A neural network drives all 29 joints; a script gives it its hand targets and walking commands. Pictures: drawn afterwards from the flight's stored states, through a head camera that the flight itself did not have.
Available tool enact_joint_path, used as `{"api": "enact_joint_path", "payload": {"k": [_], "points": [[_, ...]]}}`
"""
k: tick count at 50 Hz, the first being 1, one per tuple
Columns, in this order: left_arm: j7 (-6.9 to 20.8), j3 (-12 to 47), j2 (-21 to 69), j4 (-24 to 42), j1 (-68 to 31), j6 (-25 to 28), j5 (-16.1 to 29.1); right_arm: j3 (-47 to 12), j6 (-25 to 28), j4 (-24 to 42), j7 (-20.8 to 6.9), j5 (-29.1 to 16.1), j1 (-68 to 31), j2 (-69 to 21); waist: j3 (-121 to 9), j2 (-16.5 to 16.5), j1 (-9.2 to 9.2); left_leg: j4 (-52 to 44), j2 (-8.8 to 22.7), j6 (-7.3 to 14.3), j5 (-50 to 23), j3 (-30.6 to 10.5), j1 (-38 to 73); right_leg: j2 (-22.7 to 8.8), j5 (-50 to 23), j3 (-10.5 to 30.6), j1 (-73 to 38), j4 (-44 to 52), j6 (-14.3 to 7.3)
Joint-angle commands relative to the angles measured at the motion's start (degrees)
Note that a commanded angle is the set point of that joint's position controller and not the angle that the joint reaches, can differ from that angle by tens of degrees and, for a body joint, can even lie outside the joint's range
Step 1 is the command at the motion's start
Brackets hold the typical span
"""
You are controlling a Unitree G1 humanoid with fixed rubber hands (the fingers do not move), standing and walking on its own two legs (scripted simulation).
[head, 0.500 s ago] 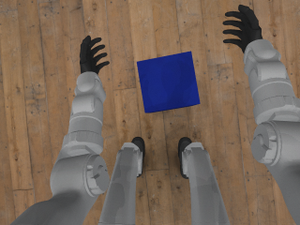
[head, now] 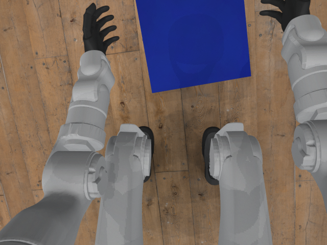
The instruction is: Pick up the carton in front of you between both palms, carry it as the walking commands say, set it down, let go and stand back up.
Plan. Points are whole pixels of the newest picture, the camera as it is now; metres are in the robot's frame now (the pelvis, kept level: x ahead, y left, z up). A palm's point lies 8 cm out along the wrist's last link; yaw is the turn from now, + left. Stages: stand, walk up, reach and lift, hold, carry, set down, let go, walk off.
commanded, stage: reach and lift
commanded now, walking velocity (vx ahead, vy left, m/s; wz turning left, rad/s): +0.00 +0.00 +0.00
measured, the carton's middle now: (190, 47) +0.50 -0.05 -0.30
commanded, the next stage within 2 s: none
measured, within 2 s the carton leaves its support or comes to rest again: leaves its support in 1.04 s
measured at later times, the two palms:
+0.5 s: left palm (111, 42) +0.51 +0.14 -0.23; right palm (270, 27) +0.51 -0.23 -0.24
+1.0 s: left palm (122, 38) +0.51 +0.11 -0.22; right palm (257, 23) +0.52 -0.19 -0.23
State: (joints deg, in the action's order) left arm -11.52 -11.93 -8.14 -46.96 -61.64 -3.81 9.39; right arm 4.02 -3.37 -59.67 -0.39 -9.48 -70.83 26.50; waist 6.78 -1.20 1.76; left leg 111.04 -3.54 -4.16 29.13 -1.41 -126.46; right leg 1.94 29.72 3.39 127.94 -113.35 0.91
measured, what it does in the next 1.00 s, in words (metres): lowers itself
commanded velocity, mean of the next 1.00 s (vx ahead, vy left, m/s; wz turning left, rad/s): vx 0.00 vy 0.00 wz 0.00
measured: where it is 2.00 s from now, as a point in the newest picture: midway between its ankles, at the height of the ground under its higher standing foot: (177, 164)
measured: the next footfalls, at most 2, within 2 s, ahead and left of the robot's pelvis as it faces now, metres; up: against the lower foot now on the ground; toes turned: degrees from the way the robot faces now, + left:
none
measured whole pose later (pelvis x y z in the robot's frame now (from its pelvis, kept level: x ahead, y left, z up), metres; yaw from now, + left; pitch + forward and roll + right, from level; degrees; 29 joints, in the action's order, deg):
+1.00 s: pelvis -0.01 +0.00 -0.06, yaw +1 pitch +38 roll +3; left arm -13.2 -17.0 -7.1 -64.6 -78.0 -1.6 7.4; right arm -1.8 -3.1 -73.5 3.7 -8.0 -84.6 20.7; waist 15.3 -4.5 -0.3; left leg 122.5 -6.4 -5.7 29.9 -2.2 -130.8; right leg 0.7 31.0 2.7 132.0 -125.1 0.3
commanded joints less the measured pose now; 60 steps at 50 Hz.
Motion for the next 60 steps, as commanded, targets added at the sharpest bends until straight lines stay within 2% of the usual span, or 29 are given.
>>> {"api": "enact_joint_path", "payload": {"k": [1, 7, 11, 14, 16, 18, 20, 23, 26, 30, 35, 37, 39, 40, 42, 44, 48, 50, 55, 57, 60], "points": [[-0.2, -0.3, -5.3, 1.5, -14.5, 1.1, 0.2, -0.3, 1.3, 0.7, -0.1, -1.1, -17.3, 7.6, -58.4, 5.1, -0.08, -5.1, 0.3, -0.4, -6.8, 5.7, 29.5, -2.0, -6.6, -2.3, -32.7, 9.1, -0.2], [0.3, 1.1, -6.1, -5.7, -19.8, 3.2, 2.0, -2.7, 3.5, -5.3, 0.6, -2.3, -22.6, 9.1, -54.5, 4.6, -0.48, -0.2, 0.9, -0.2, -8.1, 5.0, 29.4, -3.1, -6.6, -1.5, -29.0, 4.3, -0.7], [0.9, 5.3, -4.0, -10.7, -20.7, 4.4, 6.9, -4.7, 5.1, -4.6, 1.7, -3.1, -24.0, 9.7, -56.8, 6.0, -3.18, 2.6, 0.7, -0.4, -11.5, 4.8, 28.7, -3.6, -11.5, -1.8, -32.6, 1.7, -1.0], [1.0, 7.3, -4.4, -9.9, -22.0, 5.0, 8.9, -4.0, 5.6, -2.6, 2.4, -2.5, -24.1, 10.3, -58.2, 6.1, -5.48, 4.0, 0.3, -0.6, -12.3, 4.9, 27.3, -3.5, -14.2, -2.0, -35.2, 0.4, -1.2], [1.0, 8.0, -4.2, -9.2, -22.2, 5.2, 9.6, -3.8, 5.7, -1.4, 2.8, -2.2, -23.9, 9.9, -58.8, 6.2, -6.13, 4.7, 0.0, -0.8, -13.5, 5.2, 25.7, -3.2, -16.8, -1.8, -37.9, -0.3, -1.3], [0.9, 8.2, -4.3, -8.9, -20.8, 5.3, 9.9, -4.0, 5.6, -0.2, 3.0, -2.4, -22.8, 8.9, -60.4, 6.7, -5.88, 5.2, -0.4, -0.8, -14.8, 5.6, 25.5, -2.8, -19.2, -1.8, -40.8, -0.8, -1.1], [0.6, 7.4, -4.7, -9.9, -18.8, 5.4, 9.4, -5.0, 5.2, 0.2, 2.9, -3.1, -21.6, 7.2, -60.3, 7.5, -4.17, 5.0, -0.7, -0.6, -14.7, 6.2, 24.1, -2.6, -19.7, -1.7, -42.0, -0.9, -0.8], [0.6, 5.5, -5.1, -12.1, -17.2, 5.4, 7.4, -5.6, 4.6, -1.6, 2.5, -3.5, -20.0, 4.7, -54.7, 7.8, -2.24, 4.5, -0.8, -0.4, -12.4, 6.4, 20.1, -2.4, -17.7, -1.0, -38.5, -0.4, -0.5], [0.7, 4.1, -5.3, -12.4, -17.6, 5.7, 5.6, -5.9, 4.6, -3.2, 2.2, -3.5, -19.9, 3.5, -51.9, 7.4, -1.28, 4.3, -0.8, -0.2, -11.8, 6.3, 18.9, -2.3, -16.3, -0.6, -35.3, 0.0, -0.4], [0.7, 4.0, -4.9, -12.1, -19.0, 6.0, 4.8, -5.8, 4.8, -4.9, 2.4, -3.3, -20.4, 3.1, -50.5, 6.6, -1.69, 4.0, -0.8, -0.2, -11.2, 5.9, 19.7, -2.3, -14.6, -0.5, -32.4, 0.7, -0.6], [0.9, 7.7, 1.3, -11.3, -23.2, 6.4, 6.3, -8.1, 5.5, -5.3, 2.5, -3.4, -23.6, -2.1, -50.6, 5.3, -3.56, 3.5, -1.8, -0.3, -10.9, 5.4, 22.2, -1.8, -12.7, -1.2, -30.9, 1.7, -1.2], [0.6, 7.2, 3.2, -12.3, -23.6, 6.5, 5.7, -7.8, 5.8, -5.8, 2.9, -2.2, -24.6, -3.1, -50.9, 4.5, -4.22, 3.5, -2.3, -0.5, -11.0, 5.2, 23.6, -1.5, -12.1, -1.4, -30.9, 2.1, -1.4], [0.4, 5.9, 4.9, -13.4, -23.8, 6.7, 3.8, -8.6, 5.7, -7.1, 2.7, -1.8, -24.6, -7.1, -50.5, 4.3, -2.84, 3.2, -2.8, -0.3, -10.9, 5.6, 24.7, -1.1, -11.2, -1.5, -30.8, 2.5, -1.3], [1.4, 7.2, 10.6, -12.2, -26.9, 6.7, 3.2, -10.4, 5.6, -5.8, 1.7, -2.2, -27.2, -14.1, -50.7, 4.4, -2.25, 3.1, -3.2, 0.1, -11.0, 5.6, 24.8, -0.5, -10.9, -1.6, -30.8, 2.7, -1.4], [4.6, 9.5, 25.4, -11.9, -34.8, 6.1, 1.9, -14.5, 5.2, -4.6, -1.3, -2.8, -35.2, -29.1, -51.7, 4.5, -2.36, 4.0, -4.2, 0.8, -11.9, 5.6, 23.2, 0.5, -12.3, -1.3, -30.0, 2.0, -1.6], [7.9, 9.0, 36.0, -11.0, -40.1, 4.6, -0.5, -15.2, 3.8, -4.3, -4.1, -0.6, -38.9, -39.8, -51.1, 4.7, -3.28, 5.1, -5.5, 0.8, -11.0, 6.1, 22.0, 1.4, -11.8, -2.0, -29.3, 1.2, -1.9], [11.5, 8.2, 45.4, -8.7, -43.7, 2.3, -3.3, -12.9, 1.7, -1.2, -7.6, 1.2, -39.1, -51.4, -51.4, 2.2, -4.63, 5.7, -6.5, 0.7, -10.5, 7.2, 21.3, 2.5, -12.3, -3.2, -27.4, 0.5, -2.1], [12.2, 9.5, 49.3, -6.1, -44.7, 1.7, -2.3, -13.3, 1.2, 1.5, -8.1, 0.4, -39.3, -54.9, -55.3, 1.5, -4.74, 6.1, -6.9, 0.6, -12.6, 7.8, 22.4, 2.9, -15.0, -3.8, -29.7, -0.1, -2.1], [12.3, 15.4, 57.9, 1.3, -44.6, -0.1, 1.3, -17.0, -0.4, 11.9, -7.4, -1.5, -38.8, -61.9, -72.7, 3.1, -6.35, 6.3, -7.8, 0.3, -18.6, 8.2, 28.4, 3.8, -23.6, -5.6, -41.4, -0.6, -1.6], [12.0, 18.3, 60.0, 6.1, -44.5, -1.1, 2.1, -18.3, -1.6, 16.2, -6.9, -1.6, -37.4, -64.4, -78.8, 4.5, -6.63, 5.7, -8.1, 0.3, -18.7, 8.4, 29.8, 4.3, -25.1, -6.2, -46.7, -0.1, -1.3], [11.9, 22.3, 61.1, 14.5, -44.7, -3.0, 1.6, -19.9, -4.3, 22.4, -6.6, -0.9, -34.4, -68.9, -85.3, 6.4, -6.0, 3.4, -8.5, 0.6, -16.6, 9.1, 32.1, 5.3, -24.3, -6.8, -51.6, 1.9, -0.5]]}}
